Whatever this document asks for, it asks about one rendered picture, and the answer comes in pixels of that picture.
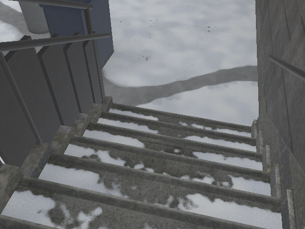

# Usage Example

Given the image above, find stairs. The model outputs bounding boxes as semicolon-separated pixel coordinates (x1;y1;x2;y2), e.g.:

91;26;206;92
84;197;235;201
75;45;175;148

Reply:
0;103;283;229

